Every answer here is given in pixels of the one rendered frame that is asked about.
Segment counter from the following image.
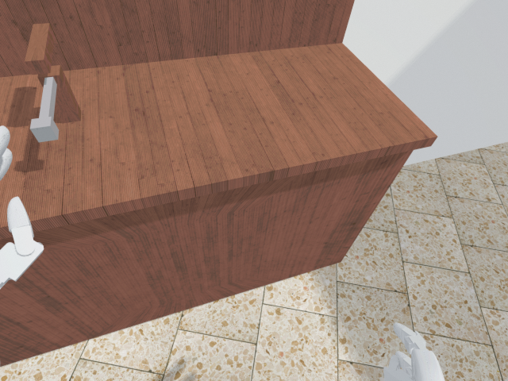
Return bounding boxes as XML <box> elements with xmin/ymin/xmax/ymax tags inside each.
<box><xmin>0</xmin><ymin>0</ymin><xmax>437</xmax><ymax>367</ymax></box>

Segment left robot hand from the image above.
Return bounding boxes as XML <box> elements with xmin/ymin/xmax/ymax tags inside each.
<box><xmin>0</xmin><ymin>125</ymin><xmax>44</xmax><ymax>289</ymax></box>

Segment tap lever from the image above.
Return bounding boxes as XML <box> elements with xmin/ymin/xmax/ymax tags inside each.
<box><xmin>30</xmin><ymin>77</ymin><xmax>59</xmax><ymax>142</ymax></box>

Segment right robot hand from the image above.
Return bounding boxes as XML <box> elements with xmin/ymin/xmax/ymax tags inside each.
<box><xmin>383</xmin><ymin>323</ymin><xmax>445</xmax><ymax>381</ymax></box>

